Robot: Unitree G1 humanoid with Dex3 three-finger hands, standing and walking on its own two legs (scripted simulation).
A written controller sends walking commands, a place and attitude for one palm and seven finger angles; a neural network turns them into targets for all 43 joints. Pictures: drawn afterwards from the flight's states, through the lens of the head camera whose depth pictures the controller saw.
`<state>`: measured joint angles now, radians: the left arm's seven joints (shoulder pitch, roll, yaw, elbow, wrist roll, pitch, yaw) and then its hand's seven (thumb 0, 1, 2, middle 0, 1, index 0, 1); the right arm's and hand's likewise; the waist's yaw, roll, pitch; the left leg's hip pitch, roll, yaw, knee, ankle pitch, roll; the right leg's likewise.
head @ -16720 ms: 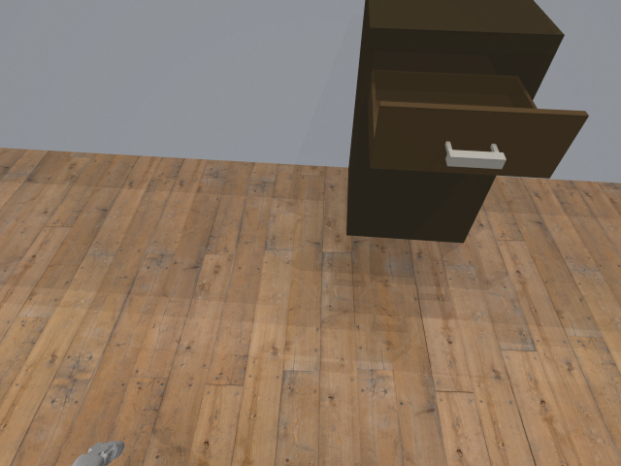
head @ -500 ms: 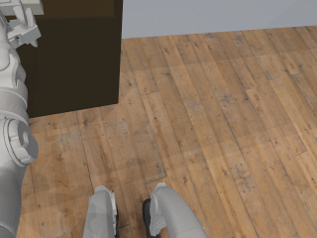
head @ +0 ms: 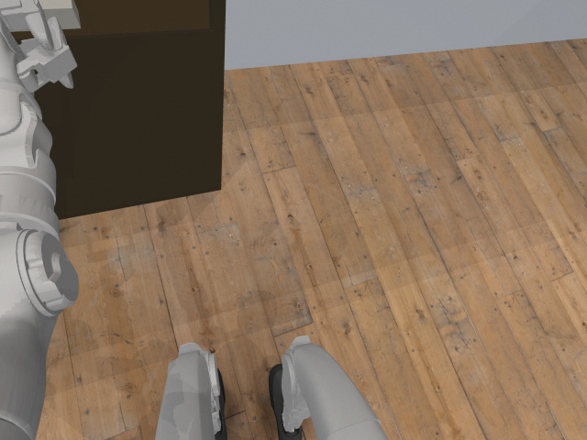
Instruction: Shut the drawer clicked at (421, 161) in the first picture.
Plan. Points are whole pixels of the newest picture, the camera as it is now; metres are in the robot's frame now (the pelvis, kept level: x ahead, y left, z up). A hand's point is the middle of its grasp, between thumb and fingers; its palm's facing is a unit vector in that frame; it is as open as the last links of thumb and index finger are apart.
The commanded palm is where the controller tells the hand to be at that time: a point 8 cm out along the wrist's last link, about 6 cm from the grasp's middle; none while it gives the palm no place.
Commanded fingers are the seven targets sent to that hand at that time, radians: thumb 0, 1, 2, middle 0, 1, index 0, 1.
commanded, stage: pull the fist back off the drawer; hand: left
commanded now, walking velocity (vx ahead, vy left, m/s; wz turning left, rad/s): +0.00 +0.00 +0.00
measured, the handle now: out of the picture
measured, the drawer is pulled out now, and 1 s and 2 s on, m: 0.00 0.00 0.00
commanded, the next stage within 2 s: draw the hand back to the body in 0.24 s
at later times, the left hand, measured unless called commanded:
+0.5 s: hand (56, 61) +0.54 +0.20 +0.09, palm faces +0.18 -0.98 -0.03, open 3.3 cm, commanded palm +0.48 +0.24 +0.10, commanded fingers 0.00 0.90 0.90 -1.40 -1.60 -1.40 -1.60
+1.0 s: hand out of the picture +0.37 +0.21 +0.18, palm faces +0.23 -0.95 -0.23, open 3.2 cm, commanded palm +0.33 +0.26 +0.20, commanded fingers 0.00 0.90 0.90 -1.40 -1.60 -1.40 -1.60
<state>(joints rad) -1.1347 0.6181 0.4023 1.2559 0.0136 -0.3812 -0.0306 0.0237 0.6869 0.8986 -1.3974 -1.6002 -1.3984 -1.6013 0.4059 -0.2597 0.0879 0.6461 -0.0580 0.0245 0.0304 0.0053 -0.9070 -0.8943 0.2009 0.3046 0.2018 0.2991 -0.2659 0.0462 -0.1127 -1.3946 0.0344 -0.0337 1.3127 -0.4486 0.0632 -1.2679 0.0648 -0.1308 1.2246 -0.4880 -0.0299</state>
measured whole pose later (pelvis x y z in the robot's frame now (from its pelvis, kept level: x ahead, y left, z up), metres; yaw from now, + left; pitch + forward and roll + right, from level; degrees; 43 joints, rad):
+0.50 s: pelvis +0.06 +0.00 +0.04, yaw +0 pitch +26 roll -5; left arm -0.67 0.37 0.35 0.84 -0.10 -0.43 -0.03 0.01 0.90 0.90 -1.40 -1.60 -1.40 -1.60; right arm 0.34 -0.24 0.01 0.59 -0.01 0.14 0.05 0.01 -0.91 -0.89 0.20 0.30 0.20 0.30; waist -0.15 0.04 -0.14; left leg -1.10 0.03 0.02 1.15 -0.50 0.06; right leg -1.00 0.07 -0.06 1.08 -0.53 -0.02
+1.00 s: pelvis +0.07 -0.01 +0.11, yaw +3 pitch +7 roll -1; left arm -0.01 0.31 0.13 0.19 -0.11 -0.12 0.06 0.01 0.90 0.90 -1.40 -1.60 -1.40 -1.60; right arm 0.21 -0.25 0.04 0.51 0.06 0.09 -0.07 0.01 -0.91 -0.89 0.20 0.30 0.20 0.30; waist -0.02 0.04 -0.08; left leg -0.49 -0.01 0.03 0.73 -0.36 0.05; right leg -0.41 0.04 -0.04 0.69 -0.40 -0.03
